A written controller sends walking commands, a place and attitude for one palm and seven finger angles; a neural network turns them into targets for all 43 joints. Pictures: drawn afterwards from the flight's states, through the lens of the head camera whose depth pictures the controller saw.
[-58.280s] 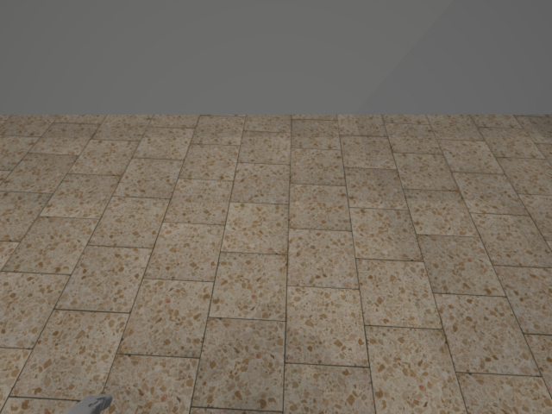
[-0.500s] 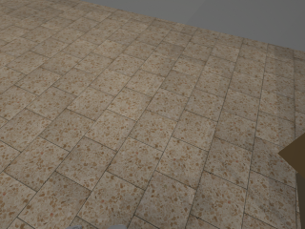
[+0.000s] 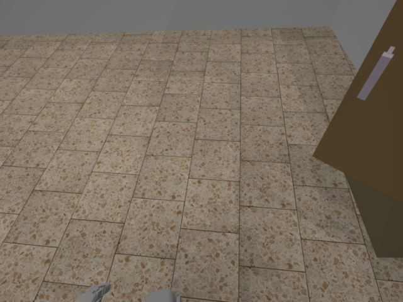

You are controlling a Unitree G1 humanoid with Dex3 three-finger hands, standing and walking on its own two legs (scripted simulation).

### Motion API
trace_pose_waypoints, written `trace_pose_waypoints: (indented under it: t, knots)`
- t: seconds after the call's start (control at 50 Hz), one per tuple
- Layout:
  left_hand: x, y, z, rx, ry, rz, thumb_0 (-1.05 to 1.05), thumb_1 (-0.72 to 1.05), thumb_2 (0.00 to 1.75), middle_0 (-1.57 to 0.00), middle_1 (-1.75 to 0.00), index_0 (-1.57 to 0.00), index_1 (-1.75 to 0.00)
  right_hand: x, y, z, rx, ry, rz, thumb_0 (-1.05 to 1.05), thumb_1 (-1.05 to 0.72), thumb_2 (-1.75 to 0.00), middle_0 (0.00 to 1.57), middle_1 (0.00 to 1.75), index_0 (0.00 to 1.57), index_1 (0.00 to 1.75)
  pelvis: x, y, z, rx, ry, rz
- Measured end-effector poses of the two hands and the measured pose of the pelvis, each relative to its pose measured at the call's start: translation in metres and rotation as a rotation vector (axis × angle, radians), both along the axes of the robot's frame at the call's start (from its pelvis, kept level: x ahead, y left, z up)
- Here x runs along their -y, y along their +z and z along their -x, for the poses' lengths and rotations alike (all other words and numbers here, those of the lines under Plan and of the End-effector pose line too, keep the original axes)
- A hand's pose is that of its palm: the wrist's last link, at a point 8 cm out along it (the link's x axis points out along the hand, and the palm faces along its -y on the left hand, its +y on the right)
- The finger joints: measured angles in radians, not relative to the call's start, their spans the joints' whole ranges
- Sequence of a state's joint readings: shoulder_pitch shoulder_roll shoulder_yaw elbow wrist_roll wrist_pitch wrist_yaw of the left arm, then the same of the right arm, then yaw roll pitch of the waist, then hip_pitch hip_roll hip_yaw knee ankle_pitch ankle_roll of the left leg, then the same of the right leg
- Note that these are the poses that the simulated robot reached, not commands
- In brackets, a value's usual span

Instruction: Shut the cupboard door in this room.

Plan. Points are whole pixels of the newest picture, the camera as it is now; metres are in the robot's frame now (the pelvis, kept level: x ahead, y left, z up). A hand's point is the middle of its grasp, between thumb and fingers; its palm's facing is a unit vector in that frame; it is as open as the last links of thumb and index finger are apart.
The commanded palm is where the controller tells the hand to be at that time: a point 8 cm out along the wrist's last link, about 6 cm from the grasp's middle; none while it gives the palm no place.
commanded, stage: turn to face it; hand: left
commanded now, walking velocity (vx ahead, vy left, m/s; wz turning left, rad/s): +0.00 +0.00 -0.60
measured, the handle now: (376, 73) +0.63 -0.41 +0.08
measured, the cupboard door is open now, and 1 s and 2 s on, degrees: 52 52 52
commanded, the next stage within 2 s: take the last steps up to it in 1.06 s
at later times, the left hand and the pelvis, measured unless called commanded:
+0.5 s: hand (123, 289) +0.17 +0.20 -0.15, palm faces -0.26 -0.94 -0.20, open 7.4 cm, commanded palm none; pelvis +0.02 +0.02 +0.01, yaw -19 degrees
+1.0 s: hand (156, 274) +0.20 +0.13 -0.17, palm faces -0.49 -0.85 -0.19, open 7.4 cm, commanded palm none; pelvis +0.03 +0.01 +0.00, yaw -33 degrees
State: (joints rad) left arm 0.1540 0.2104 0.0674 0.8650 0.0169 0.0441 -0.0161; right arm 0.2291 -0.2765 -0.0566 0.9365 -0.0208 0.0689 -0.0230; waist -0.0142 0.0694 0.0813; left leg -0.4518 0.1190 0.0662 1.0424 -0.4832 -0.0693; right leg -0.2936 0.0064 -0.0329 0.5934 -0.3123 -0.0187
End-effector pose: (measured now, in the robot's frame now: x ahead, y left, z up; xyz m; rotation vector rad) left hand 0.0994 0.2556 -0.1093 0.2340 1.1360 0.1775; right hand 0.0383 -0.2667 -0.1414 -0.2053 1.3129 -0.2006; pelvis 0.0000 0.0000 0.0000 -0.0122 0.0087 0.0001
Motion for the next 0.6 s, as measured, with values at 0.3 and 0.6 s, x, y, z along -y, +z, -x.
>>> trace_pose_waypoints:
  t: [0.3, 0.6]
  knots:
    - [-0.009, -0.03, -0.021, -0.114, -0.124, 0.082, 0.01, 0.9, 0.9, -0.21, -0.3, -0.21, -0.3, -0.031, 0.035, -0.024, 0.177, -0.085, 0.062, 0.01, -0.91, -0.9, 0.2, 0.29, 0.2, 0.3, -0.028, 0.002, -0.014, -0.017, -0.189, 0.005]
    - [0.041, -0.006, -0.103, -0.029, -0.38, 0.023, 0.01, 0.91, 0.9, -0.2, -0.3, -0.2, -0.3, -0.021, 0.009, 0.08, 0.058, -0.357, 0.003, 0.01, -0.9, -0.9, 0.2, 0.3, 0.2, 0.3, -0.005, 0.001, -0.014, 0.009, -0.389, 0.007]
